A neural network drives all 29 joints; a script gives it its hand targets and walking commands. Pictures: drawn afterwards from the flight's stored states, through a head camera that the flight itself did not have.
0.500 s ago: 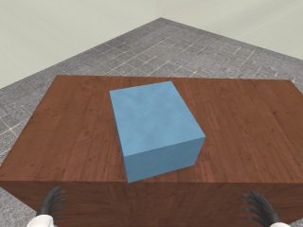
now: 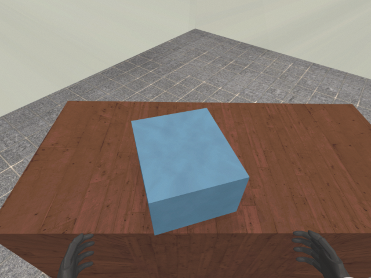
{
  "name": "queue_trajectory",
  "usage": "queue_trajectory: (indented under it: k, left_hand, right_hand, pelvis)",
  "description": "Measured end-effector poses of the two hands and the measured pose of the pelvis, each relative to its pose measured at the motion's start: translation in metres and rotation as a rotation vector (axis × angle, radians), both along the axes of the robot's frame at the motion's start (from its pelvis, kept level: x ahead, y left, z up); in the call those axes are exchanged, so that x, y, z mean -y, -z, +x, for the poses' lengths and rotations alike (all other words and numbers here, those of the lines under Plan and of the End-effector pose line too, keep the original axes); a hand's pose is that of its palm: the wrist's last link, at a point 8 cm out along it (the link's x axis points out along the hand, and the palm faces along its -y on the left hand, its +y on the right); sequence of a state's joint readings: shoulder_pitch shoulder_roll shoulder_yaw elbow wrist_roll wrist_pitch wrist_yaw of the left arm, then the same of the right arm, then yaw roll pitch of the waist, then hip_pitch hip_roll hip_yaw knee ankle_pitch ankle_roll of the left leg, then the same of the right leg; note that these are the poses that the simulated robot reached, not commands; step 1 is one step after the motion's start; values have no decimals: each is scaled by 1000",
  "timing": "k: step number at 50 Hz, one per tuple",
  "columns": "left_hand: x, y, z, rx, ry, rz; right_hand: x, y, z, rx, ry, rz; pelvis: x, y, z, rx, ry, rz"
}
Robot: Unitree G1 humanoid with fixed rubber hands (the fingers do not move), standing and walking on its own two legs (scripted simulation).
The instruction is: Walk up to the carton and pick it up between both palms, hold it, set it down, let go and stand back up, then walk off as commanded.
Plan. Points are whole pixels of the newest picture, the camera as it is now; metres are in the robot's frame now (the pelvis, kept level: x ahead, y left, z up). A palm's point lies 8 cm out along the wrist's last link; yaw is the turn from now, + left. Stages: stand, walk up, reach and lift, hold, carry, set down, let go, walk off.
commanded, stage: reach and lift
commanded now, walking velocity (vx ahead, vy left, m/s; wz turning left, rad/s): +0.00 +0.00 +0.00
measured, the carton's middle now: (183, 165) +0.45 +0.03 -0.04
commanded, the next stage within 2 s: none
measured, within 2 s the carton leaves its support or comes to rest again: neither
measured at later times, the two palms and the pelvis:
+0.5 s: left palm (93, 261) +0.17 +0.19 +0.01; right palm (348, 263) +0.18 -0.30 +0.01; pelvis -0.01 +0.00 -0.01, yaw -1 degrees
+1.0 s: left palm (97, 233) +0.21 +0.19 +0.03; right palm (334, 221) +0.25 -0.29 +0.03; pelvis -0.02 +0.00 +0.00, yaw -1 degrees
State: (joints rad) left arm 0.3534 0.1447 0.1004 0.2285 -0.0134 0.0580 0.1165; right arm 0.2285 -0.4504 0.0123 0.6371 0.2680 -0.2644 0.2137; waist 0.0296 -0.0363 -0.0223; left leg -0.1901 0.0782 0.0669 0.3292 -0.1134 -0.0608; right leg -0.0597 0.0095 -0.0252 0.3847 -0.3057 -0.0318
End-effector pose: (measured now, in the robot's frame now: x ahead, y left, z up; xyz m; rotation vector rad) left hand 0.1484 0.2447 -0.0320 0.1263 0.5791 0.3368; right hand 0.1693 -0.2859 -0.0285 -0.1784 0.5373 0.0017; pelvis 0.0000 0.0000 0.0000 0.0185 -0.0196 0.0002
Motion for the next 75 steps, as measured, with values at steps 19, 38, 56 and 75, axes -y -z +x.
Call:
queue_trajectory:
  k: [19, 38, 56, 75]
  left_hand:
    - [44, -27, 11, 224, 8, -73]
    - [58, -49, 46, 308, 3, -88]
    - [52, -68, 76, 328, -2, -94]
    - [46, -86, 112, 324, 7, -112]
  right_hand:
    - [15, -27, 2, 135, -54, 60]
    - [17, -47, 33, 209, -85, 78]
    - [3, -71, 95, 263, -95, 90]
    - [-14, -100, 150, 286, -99, 94]
  pelvis:
    - [-2, 4, -10, -30, 16, -1]
    - [2, 6, -16, -26, 32, 9]
    - [1, 4, -16, -40, 20, 0]
    - [-4, 3, -26, -79, 32, -11]
